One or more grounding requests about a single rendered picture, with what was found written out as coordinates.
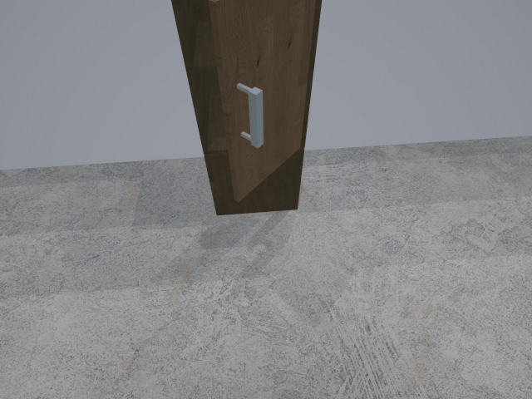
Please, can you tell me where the handle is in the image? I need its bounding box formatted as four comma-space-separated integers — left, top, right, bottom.
237, 83, 264, 148

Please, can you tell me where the cupboard door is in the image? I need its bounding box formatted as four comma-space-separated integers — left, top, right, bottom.
209, 0, 316, 202

